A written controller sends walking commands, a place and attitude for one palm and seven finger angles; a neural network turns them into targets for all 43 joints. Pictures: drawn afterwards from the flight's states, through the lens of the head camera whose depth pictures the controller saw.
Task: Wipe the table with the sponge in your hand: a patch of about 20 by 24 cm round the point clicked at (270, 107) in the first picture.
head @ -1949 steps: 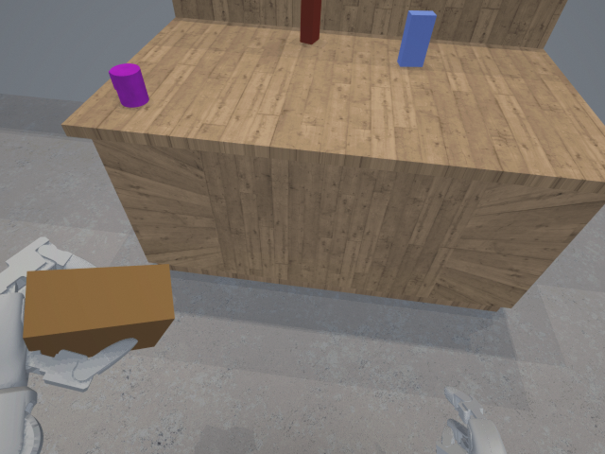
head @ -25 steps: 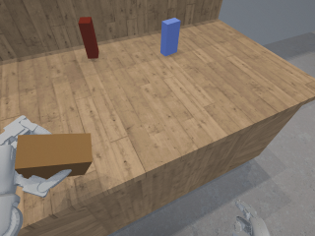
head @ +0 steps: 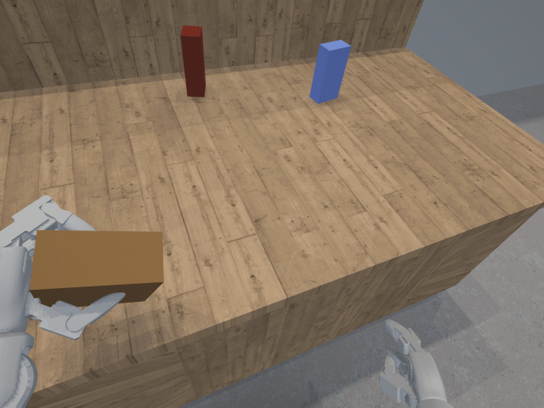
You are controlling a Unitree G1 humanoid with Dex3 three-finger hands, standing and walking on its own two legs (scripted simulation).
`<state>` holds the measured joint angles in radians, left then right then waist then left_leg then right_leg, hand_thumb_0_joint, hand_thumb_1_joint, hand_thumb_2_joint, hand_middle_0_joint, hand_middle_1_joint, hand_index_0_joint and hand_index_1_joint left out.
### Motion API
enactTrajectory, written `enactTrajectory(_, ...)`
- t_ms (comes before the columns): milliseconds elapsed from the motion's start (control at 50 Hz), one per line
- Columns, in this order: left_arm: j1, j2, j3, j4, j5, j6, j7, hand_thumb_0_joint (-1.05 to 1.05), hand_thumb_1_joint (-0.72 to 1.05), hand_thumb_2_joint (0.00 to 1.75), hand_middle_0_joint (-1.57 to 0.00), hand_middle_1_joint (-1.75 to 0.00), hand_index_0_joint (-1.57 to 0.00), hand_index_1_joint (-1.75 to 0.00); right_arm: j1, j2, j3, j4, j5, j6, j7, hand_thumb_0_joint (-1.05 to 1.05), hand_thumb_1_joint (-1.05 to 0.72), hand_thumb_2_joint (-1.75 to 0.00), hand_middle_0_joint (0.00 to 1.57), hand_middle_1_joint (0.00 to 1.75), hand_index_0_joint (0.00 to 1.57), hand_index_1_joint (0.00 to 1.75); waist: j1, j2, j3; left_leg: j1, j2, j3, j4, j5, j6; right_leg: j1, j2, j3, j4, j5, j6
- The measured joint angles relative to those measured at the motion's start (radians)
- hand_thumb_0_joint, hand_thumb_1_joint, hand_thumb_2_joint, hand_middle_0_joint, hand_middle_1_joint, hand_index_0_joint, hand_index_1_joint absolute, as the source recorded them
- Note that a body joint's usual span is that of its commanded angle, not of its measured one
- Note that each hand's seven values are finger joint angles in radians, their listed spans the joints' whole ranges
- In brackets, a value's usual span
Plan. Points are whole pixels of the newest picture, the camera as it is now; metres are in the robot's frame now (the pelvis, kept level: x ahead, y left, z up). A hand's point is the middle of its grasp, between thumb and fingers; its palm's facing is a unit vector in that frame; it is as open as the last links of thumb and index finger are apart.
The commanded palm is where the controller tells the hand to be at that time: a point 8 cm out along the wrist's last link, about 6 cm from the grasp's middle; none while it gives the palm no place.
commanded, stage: come to a stop and stand still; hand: left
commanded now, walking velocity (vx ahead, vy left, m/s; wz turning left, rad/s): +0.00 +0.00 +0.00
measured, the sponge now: (117, 271) +0.23 +0.22 +0.12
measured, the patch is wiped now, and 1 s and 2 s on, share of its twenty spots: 0.00 0.00 0.00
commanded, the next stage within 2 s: look again from close up in 0.38 s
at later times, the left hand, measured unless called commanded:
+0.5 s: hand (63, 269) +0.21 +0.25 +0.16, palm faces +0.35 -0.86 -0.38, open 9.7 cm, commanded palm +0.15 +0.29 +0.18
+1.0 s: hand (83, 268) +0.21 +0.23 +0.16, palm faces +0.38 -0.86 -0.35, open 9.7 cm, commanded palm +0.16 +0.26 +0.18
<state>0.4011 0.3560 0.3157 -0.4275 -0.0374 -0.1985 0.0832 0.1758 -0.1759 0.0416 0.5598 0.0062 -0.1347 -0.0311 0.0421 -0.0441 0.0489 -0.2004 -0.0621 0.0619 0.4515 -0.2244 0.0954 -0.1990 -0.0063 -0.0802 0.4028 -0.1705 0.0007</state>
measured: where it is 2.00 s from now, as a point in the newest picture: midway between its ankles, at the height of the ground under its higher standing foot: outside the picture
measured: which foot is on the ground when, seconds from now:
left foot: down 0.00-1.00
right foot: down 0.00-1.00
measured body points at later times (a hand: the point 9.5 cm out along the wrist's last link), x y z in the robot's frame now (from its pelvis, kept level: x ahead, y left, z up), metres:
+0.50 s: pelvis -0.01 +0.01 +0.00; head +0.01 +0.04 +0.45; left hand +0.18 +0.30 +0.18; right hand +0.15 -0.21 -0.07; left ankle +0.02 +0.05 -0.74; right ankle +0.03 -0.12 -0.74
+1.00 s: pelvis +0.00 -0.02 +0.00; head +0.01 +0.01 +0.45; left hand +0.19 +0.28 +0.18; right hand +0.18 -0.23 -0.06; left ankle +0.02 +0.05 -0.74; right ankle +0.03 -0.12 -0.74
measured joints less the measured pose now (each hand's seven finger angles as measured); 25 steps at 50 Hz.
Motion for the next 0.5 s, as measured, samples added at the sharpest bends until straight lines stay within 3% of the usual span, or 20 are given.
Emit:
enactTrajectory(140,-0.015,0.017,0.033,-0.050,0.004,-0.030,0.011,-0.01,-0.47,1.06,-0.78,-1.37,-0.78,-1.37,0.024,-0.002,-0.001,-0.001,-0.003,-0.008,0.006,0.01,-0.90,-0.89,0.20,0.30,0.21,0.30,0.007,0.002,0.017,-0.003,-0.012,0.003,-0.014,0.019,0.007,-0.003,-0.012,0.002,-0.013,0.020,0.009)
enactTrajectory(340,0.006,-0.002,0.017,0.024,0.018,-0.024,0.005,-0.01,-0.47,1.06,-0.78,-1.37,-0.78,-1.37,0.062,-0.003,-0.004,0.023,0.002,0.006,0.006,0.02,-0.90,-0.89,0.20,0.30,0.21,0.30,-0.006,0.018,0.015,0.000,-0.023,0.013,-0.039,0.035,0.006,-0.012,-0.022,0.014,-0.017,0.030,0.017)
enactTrajectory(500,0.015,0.014,0.024,-0.030,0.021,-0.047,0.004,-0.01,-0.47,1.06,-0.78,-1.37,-0.78,-1.37,0.062,-0.012,-0.010,0.028,-0.002,-0.006,0.008,0.02,-0.90,-0.89,0.20,0.30,0.21,0.30,-0.019,0.013,0.030,-0.009,-0.014,0.002,-0.019,0.026,0.005,-0.008,-0.013,0.003,-0.017,0.027,0.013)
